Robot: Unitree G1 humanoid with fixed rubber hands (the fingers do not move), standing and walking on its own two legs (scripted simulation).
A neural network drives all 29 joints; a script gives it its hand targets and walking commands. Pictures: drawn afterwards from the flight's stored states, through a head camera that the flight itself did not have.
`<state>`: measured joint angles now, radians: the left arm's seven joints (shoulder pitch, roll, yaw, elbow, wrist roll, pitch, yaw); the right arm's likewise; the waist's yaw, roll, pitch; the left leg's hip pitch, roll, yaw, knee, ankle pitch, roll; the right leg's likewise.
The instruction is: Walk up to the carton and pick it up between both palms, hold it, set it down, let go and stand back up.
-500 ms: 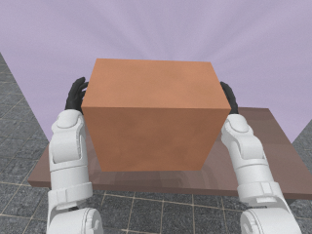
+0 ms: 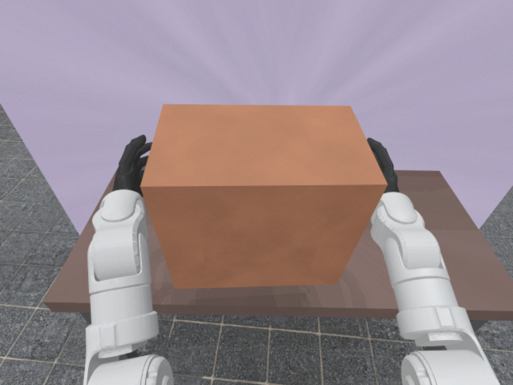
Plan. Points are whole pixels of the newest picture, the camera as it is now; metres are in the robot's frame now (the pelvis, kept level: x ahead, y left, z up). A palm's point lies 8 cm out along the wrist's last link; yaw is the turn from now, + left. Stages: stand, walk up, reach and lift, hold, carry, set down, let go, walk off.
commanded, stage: hold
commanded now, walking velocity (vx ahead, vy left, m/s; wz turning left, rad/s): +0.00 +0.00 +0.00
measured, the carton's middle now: (257, 202) +0.37 +0.00 +0.13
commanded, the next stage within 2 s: set down in 1.42 s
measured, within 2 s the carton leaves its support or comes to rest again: neither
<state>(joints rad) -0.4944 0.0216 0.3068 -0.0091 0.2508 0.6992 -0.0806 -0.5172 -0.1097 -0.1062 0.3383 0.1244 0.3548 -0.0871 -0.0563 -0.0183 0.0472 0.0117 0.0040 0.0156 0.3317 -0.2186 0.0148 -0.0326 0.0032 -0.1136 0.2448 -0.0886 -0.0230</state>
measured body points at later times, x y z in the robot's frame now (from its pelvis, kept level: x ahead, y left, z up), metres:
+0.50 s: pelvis -0.01 +0.00 +0.00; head -0.04 +0.01 +0.45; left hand +0.36 +0.19 +0.19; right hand +0.36 -0.18 +0.17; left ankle -0.01 +0.11 -0.75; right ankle +0.04 -0.11 -0.75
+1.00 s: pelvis +0.00 +0.00 +0.00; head -0.03 +0.03 +0.45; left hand +0.36 +0.21 +0.19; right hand +0.37 -0.17 +0.17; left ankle -0.01 +0.11 -0.75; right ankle +0.04 -0.11 -0.75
